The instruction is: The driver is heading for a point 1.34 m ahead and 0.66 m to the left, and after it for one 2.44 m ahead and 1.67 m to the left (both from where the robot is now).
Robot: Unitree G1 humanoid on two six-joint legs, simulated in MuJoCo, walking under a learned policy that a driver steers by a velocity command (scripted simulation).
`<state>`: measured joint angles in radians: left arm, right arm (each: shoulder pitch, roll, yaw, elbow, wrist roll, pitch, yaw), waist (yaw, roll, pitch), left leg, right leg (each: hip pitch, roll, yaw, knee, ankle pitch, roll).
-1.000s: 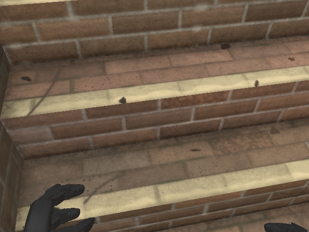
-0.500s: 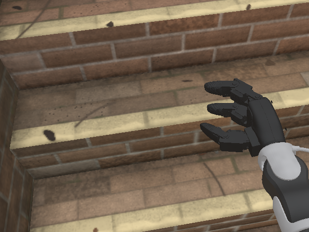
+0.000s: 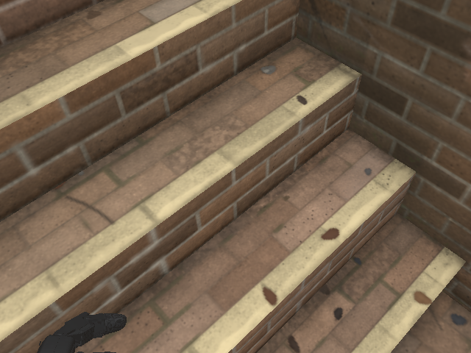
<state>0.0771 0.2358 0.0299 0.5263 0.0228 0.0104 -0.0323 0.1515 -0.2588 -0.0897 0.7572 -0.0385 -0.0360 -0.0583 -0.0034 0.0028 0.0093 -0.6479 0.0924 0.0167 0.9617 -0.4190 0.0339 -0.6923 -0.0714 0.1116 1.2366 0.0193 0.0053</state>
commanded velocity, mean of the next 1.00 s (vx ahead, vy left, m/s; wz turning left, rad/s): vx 1.00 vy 0.00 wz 0.82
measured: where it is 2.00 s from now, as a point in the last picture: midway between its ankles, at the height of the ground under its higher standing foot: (349, 209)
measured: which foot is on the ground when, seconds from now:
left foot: down 0.00-0.08, up 0.10-0.56, down 0.58-0.80, up 0.82-1.00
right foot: up 0.00-0.10, down 0.12-0.62, up 0.64-0.88, down 0.90-1.00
